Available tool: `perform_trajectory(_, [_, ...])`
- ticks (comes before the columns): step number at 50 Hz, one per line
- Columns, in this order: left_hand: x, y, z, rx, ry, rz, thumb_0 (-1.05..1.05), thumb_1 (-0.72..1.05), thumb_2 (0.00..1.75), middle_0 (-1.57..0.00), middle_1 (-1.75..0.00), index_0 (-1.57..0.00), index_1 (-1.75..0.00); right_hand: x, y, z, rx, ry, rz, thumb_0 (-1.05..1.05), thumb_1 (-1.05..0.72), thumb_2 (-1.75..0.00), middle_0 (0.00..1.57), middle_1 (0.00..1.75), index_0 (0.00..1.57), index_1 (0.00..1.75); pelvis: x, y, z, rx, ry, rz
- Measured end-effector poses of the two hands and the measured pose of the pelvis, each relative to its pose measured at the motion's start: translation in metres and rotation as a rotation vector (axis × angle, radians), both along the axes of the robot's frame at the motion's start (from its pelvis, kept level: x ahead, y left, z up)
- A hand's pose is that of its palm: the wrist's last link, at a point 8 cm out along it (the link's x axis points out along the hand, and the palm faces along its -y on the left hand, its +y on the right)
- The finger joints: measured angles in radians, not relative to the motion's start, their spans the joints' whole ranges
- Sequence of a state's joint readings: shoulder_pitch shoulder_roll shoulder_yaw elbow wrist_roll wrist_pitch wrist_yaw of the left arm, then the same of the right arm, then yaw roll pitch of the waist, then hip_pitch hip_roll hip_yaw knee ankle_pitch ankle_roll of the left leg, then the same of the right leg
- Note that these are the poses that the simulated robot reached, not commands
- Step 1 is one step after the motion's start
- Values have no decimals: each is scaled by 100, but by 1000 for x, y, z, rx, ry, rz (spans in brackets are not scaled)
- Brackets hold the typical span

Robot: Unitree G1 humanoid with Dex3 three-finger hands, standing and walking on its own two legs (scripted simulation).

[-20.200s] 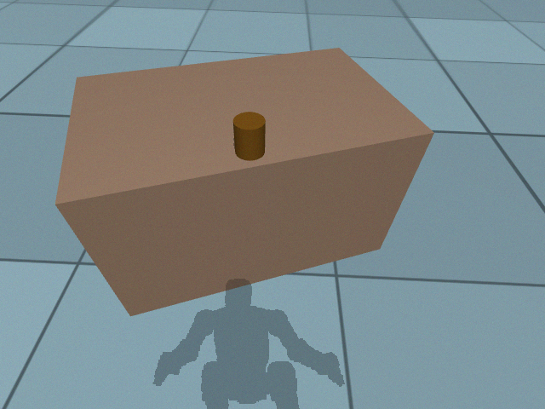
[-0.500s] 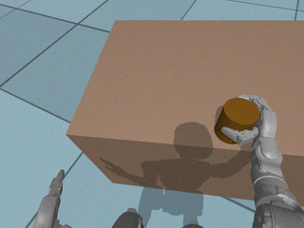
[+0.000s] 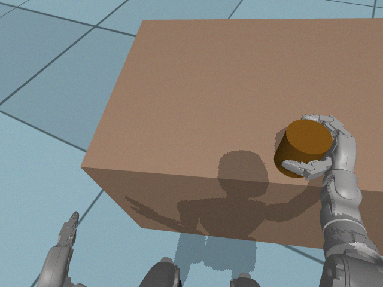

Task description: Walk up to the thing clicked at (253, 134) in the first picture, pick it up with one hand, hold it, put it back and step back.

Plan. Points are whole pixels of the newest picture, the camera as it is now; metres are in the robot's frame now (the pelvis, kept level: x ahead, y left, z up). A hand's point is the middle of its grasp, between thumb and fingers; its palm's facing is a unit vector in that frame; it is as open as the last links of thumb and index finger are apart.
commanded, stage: open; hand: right
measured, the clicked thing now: (300, 149) +0.44 -0.19 +0.01
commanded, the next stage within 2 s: withdraw in 0.26 s
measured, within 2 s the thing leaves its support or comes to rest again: neither
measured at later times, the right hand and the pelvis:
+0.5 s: hand (312, 144) +0.44 -0.21 +0.03, palm faces +0.17 +0.99 +0.00, open 17.0 cm; pelvis +0.00 +0.00 +0.00, yaw +0 degrees
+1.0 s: hand (363, 110) +0.46 -0.27 +0.12, palm faces +0.21 +0.96 -0.18, open 17.5 cm; pelvis +0.02 +0.00 +0.04, yaw +0 degrees
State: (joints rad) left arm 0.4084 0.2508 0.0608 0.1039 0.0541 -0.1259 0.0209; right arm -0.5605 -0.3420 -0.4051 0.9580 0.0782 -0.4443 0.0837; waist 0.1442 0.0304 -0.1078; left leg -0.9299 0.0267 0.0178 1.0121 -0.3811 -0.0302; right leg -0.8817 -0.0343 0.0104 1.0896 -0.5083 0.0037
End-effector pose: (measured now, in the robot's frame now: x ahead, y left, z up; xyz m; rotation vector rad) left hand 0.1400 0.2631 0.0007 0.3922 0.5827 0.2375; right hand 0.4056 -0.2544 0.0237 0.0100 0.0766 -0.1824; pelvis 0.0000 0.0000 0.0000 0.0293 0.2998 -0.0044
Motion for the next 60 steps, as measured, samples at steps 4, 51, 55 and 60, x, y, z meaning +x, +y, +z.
perform_trajectory(4, [2,1,1,2,-6,-1,-1,-52,5,-6,-5,-6,-4,1,-1,4,2,-22,1,-1,61,-61,72,72,76,73,0,1,-1,1,-1,-2])
perform_trajectory(51, [10,-17,1,-162,71,22,-1,-52,5,-6,-5,-6,-5,19,-67,106,-172,164,-54,-1,55,-4,6,6,6,6,17,-1,40,-14,-99,4])
perform_trajectory(55, [6,-14,-5,-166,144,35,-1,-53,6,-6,-5,-5,-5,12,-90,105,-218,222,-158,-1,55,-4,7,6,7,6,22,0,45,-12,-105,4])
perform_trajectory(60, [16,-9,-2,-151,165,32,-1,-53,7,-6,-5,-5,-5,2,-115,118,-272,221,-267,-1,57,-4,6,6,6,6,31,1,51,-8,-113,0])
